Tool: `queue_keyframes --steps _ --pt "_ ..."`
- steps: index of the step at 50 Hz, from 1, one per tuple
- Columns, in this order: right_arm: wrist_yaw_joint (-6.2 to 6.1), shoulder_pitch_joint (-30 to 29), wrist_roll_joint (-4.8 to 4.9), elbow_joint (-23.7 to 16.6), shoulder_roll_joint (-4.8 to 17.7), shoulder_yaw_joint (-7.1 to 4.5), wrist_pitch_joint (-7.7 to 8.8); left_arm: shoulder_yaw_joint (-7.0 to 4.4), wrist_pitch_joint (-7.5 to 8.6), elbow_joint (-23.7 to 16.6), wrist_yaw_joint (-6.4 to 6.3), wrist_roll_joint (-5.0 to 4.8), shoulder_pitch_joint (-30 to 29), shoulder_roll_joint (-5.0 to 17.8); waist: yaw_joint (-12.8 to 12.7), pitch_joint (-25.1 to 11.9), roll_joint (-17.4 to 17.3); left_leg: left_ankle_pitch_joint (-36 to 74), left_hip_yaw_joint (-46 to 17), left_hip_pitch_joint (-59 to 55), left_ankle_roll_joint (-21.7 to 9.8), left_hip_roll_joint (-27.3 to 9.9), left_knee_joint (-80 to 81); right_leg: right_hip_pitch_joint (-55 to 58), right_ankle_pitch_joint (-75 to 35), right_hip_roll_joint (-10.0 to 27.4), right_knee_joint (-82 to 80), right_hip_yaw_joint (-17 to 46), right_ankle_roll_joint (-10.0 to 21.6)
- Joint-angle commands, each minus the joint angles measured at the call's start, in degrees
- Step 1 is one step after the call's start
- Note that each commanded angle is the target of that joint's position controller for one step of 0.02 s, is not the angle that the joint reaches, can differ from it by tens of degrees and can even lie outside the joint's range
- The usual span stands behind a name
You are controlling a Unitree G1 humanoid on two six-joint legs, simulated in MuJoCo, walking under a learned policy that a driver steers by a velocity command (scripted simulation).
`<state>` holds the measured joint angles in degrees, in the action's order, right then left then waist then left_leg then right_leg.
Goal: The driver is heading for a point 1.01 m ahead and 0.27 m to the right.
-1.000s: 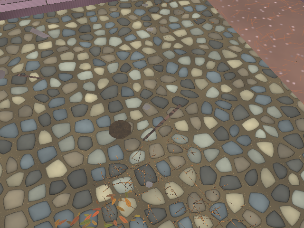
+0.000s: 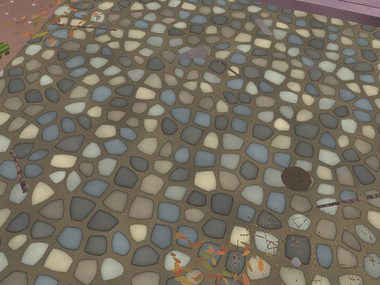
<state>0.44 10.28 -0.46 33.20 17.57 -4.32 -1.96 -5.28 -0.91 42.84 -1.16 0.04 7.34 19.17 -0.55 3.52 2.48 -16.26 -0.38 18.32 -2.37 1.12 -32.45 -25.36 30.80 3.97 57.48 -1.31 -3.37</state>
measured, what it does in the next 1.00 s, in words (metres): walks ahead: right foot, then left foot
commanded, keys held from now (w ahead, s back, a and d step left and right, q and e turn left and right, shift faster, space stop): no key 0.28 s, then w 0.28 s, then w+e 0.44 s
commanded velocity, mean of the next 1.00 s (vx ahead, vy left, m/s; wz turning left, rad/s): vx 0.25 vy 0.00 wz -0.03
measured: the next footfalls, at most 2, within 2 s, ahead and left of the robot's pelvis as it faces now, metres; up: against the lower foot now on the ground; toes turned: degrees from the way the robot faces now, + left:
right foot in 0.32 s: +0.06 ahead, -0.14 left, +0.00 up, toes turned +4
left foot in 0.60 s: +0.09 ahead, +0.13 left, +0.00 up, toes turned +4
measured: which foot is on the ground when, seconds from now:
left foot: down 0.00-0.34, up 0.36-0.58, down 0.60-1.00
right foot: up 0.00-0.30, down 0.32-0.60, up 0.62-1.00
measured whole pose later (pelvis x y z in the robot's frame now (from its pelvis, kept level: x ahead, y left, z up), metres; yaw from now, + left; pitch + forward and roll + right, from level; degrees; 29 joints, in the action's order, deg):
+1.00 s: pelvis +0.23 +0.02 -0.01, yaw -7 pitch +2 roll +0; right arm -1.1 24.0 0.2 47.5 15.0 -2.9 4.3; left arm -2.1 3.0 37.4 4.1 -1.5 2.8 14.6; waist 5.2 2.6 1.6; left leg -23.2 11.4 -9.4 -0.4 0.7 -11.8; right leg -37.9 0.2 1.6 36.0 -2.5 3.1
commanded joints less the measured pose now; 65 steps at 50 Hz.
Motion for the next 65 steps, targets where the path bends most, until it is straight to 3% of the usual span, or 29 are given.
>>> queue_keyframes --steps 1,7,12,14,16,17,18,20,22,24,28,29,30,31,32,33,37,42,46,50,52,53,54,55,56,57,58,61,65 --pt "-0.80 -1.1 0.62 -3.2 8.4 -2.10 2.08 -1.55 0.43 -4.2 -0.81 0.08 -1.8 6.4 0.9 -8.2 -9.8 27.2 -16.5 -12.9 -10.7 -15.4 12.0 -11.9 -3.7 0.3 9.0 4.6 0.1" --pt "-1.82 -2.5 -0.07 -1.9 6.3 -0.65 1.98 -0.05 0.04 -3.2 -0.25 -0.07 -0.2 2.7 0.3 -8.7 -10.3 25.0 -12.1 -10.5 -10.1 -12.1 12.6 -2.8 -11.6 -0.8 -4.0 3.4 -1.5" --pt "-0.94 -2.2 -0.29 -0.1 6.8 -0.43 1.59 0.33 0.20 -3.7 0.26 -0.32 -1.0 3.2 2.0 -6.3 -11.1 16.1 -15.4 -6.9 -11.2 -12.7 12.4 5.0 -9.1 -1.5 -17.1 2.4 -0.6" --pt "-0.64 -3.6 0.18 0.7 5.3 0.34 1.62 0.60 0.63 -3.1 0.50 -0.22 0.7 2.3 0.3 -5.8 -10.1 14.6 -15.8 -5.6 -9.8 -11.5 10.9 9.9 -14.2 -2.0 -26.5 1.7 0.3" --pt "-0.52 -1.1 -0.15 2.3 2.9 1.37 2.07 1.03 1.33 -2.0 0.78 0.95 4.1 2.4 -0.5 -8.1 -6.7 -1.2 -14.3 -1.0 -5.0 -7.5 10.0 20.7 -24.8 -0.4 -33.9 3.5 2.3" --pt "-0.32 -0.1 -0.95 2.2 3.0 1.40 2.34 0.43 1.42 -2.4 0.48 0.72 5.1 6.1 1.2 -7.8 -0.9 -10.9 -10.8 2.5 -2.9 -3.3 5.4 21.9 -24.1 4.1 -32.6 7.7 5.0" --pt "-0.33 0.2 -0.61 1.5 2.3 1.40 2.63 -0.70 1.37 -0.7 0.60 -0.23 6.5 9.0 1.8 -6.9 7.6 -15.2 -2.7 5.0 -0.6 2.3 0.4 17.9 -3.6 6.1 -35.4 12.4 10.2" --pt "-0.61 -5.3 1.00 0.5 4.4 0.47 3.52 -0.28 2.07 -0.8 0.59 0.23 7.4 7.4 -1.6 0.9 11.7 -11.0 1.6 9.2 1.3 2.2 -11.1 12.4 14.2 13.2 -47.0 26.1 15.3" --pt "-0.36 -5.9 1.55 0.0 4.8 -0.07 4.13 -0.22 2.99 -0.5 0.04 -0.22 8.5 7.2 -2.2 3.1 11.4 -14.9 -1.3 14.5 0.4 -0.9 -16.9 14.6 9.2 15.6 -48.2 28.6 16.6" --pt "0.51 -5.5 1.92 0.2 2.7 0.40 5.19 -0.24 3.34 -0.5 -0.14 -1.28 8.8 7.2 -1.9 1.8 7.8 -14.6 -1.2 14.7 -0.9 -2.4 -12.4 18.0 3.4 13.8 -47.5 24.2 15.1" --pt "1.64 2.2 1.26 4.7 1.3 0.03 6.02 -0.18 2.50 -1.3 0.49 -1.83 5.9 7.0 2.2 -3.0 5.9 3.8 5.8 -10.1 -0.4 2.5 5.5 8.3 -8.9 6.6 -41.5 11.1 12.2" --pt "1.40 6.1 1.39 5.9 2.0 -0.50 5.76 0.45 2.61 -1.3 0.77 -1.58 6.4 5.2 3.8 -4.4 4.3 4.1 4.4 -17.4 -0.3 1.9 6.2 3.9 -9.4 5.6 -38.0 10.4 11.0" --pt "0.76 12.0 1.49 6.8 4.1 -1.25 5.75 1.69 3.05 -2.2 1.23 -1.17 4.6 1.6 6.7 -5.7 -0.6 0.4 -3.8 -25.0 -1.9 -4.3 9.6 -2.7 -9.7 2.1 -27.8 7.6 8.1" --pt "0.21 16.9 0.66 6.6 11.2 -2.82 5.74 2.93 4.09 -5.1 1.32 -0.99 3.6 -2.4 7.8 -7.8 -16.8 -8.7 -25.6 -31.9 -8.0 -18.2 16.9 -15.0 -4.5 -4.2 -8.1 1.0 4.0" --pt "0.43 18.6 -0.02 7.2 11.3 -2.99 6.43 1.74 4.98 -6.1 0.75 -2.48 2.0 1.9 8.7 -5.4 -15.5 -16.7 -38.2 -27.5 -14.4 -24.7 21.2 -21.7 2.0 -4.3 4.2 7.2 4.3" --pt "0.29 16.2 0.31 7.3 7.7 -1.80 7.22 0.85 5.39 -5.5 0.82 -3.49 2.9 4.1 6.6 -0.5 -11.0 -20.2 -34.3 -26.3 -13.6 -23.7 21.7 -26.2 -2.6 -2.0 8.9 10.8 5.7" --pt "-0.05 9.9 -0.17 7.0 3.5 -0.47 8.18 0.69 5.18 -3.2 2.04 -2.04 4.1 2.3 3.0 1.3 -8.3 7.5 -11.5 -21.7 -6.5 -15.6 23.1 -23.1 -18.7 0.7 6.0 10.3 6.1" --pt "-0.93 10.0 -0.20 8.2 4.6 -0.65 8.13 1.93 4.48 -6.1 3.08 -1.59 -1.2 -1.1 3.6 1.9 -6.2 21.0 1.8 -16.9 -5.9 -13.0 25.1 -19.2 -29.8 -0.1 -6.9 5.4 3.1" --pt "-1.61 13.1 0.46 10.7 6.4 -0.85 7.62 2.99 4.85 -9.5 4.71 -1.47 -9.2 -2.6 6.0 4.3 -5.6 24.2 6.9 -16.7 -5.0 -14.1 25.8 -14.2 -34.8 -1.0 -18.9 -0.5 4.4" --pt "-2.25 13.0 0.94 11.6 9.2 -1.49 6.12 1.73 4.71 -11.4 5.89 -1.60 -8.8 0.4 2.6 -0.1 -8.4 55.4 10.1 -25.4 -3.3 -16.0 15.2 -8.6 -27.3 -5.5 -22.2 -4.8 8.9" --pt "-2.86 12.0 0.84 11.0 10.7 -1.90 5.02 -0.38 4.01 -9.5 5.52 -1.81 1.9 4.4 -3.8 -7.3 -10.2 67.6 10.8 -25.0 -2.4 -15.9 -0.3 4.9 -23.5 -9.0 -22.4 -5.7 12.0" --pt "-3.05 10.5 1.17 10.2 10.6 -1.77 5.01 -2.03 3.56 -7.5 4.57 -1.81 11.0 7.3 -9.1 -11.5 -8.1 61.9 11.7 -16.4 -0.9 -14.0 -13.5 20.0 -26.5 -9.3 -26.2 -3.2 14.4" --pt "-2.71 13.0 -0.77 8.7 5.5 -0.16 5.82 -2.69 2.66 -6.0 3.04 -1.67 16.4 11.0 -7.7 -16.6 3.7 15.5 10.5 0.6 0.9 -8.6 -32.8 37.9 -28.1 1.9 -24.7 13.9 17.5" --pt "-1.45 17.6 0.01 5.9 1.3 1.71 7.78 -2.70 3.55 -8.2 3.22 -1.20 14.0 13.5 -2.6 -26.6 11.8 -18.8 -0.6 20.3 3.1 2.5 -51.4 52.3 -13.3 15.5 -34.0 49.4 30.4" --pt "-0.56 9.1 1.81 4.7 7.5 0.26 9.58 -1.79 3.83 -8.2 3.21 -1.06 14.3 8.7 -7.2 -24.1 2.9 -14.1 -8.2 25.8 2.1 -0.7 -52.8 48.9 -7.9 13.9 -40.2 47.3 26.8" --pt "-0.27 4.9 3.14 2.7 7.8 0.30 10.30 -1.22 4.26 -7.8 3.11 -1.02 11.7 7.1 -5.5 -14.6 0.5 -8.5 -6.9 27.3 1.3 -2.9 -48.6 39.9 -9.6 11.9 -41.8 38.8 24.2" --pt "-0.72 4.3 2.10 2.9 6.7 0.54 10.53 -0.84 4.68 -8.2 3.18 -1.13 7.8 6.2 -2.0 -8.8 -5.4 -4.9 -6.2 25.0 1.5 -5.4 -43.3 29.9 -16.4 9.3 -42.5 32.9 22.4" --pt "-1.15 7.3 -0.11 3.7 6.9 -0.05 8.64 -0.33 5.22 -9.5 2.76 -0.22 2.4 4.2 2.9 -5.3 -2.1 -1.0 -5.7 16.8 3.8 -8.4 -35.9 15.2 -29.0 4.6 -45.2 24.5 21.8" --pt "-1.68 2.0 -1.15 1.8 4.2 0.86 7.33 -0.71 5.28 -7.4 1.57 -0.73 5.3 6.0 1.5 -3.1 -1.2 7.0 -3.1 17.0 7.2 -7.8 -24.3 7.7 -34.7 1.6 -45.5 17.8 20.6"
Keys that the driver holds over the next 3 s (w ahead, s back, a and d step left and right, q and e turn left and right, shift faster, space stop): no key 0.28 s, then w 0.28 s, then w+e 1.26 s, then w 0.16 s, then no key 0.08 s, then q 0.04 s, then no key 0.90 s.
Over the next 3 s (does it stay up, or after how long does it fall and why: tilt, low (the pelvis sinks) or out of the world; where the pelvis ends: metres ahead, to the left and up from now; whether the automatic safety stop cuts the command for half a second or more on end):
stays up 0.88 -0.28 0.01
